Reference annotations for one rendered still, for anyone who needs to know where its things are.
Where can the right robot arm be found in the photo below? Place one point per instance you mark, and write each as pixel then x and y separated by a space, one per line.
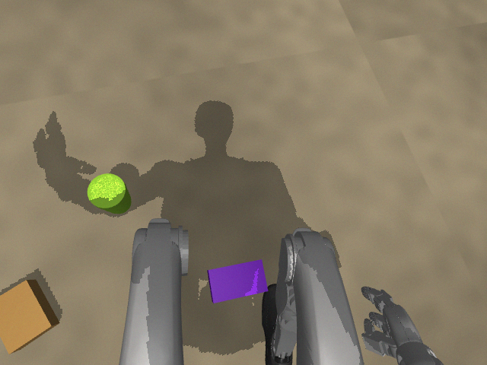
pixel 416 353

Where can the right robot foot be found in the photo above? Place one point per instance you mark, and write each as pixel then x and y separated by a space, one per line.
pixel 269 315

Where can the right robot hand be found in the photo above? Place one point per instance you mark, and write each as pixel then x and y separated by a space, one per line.
pixel 395 322

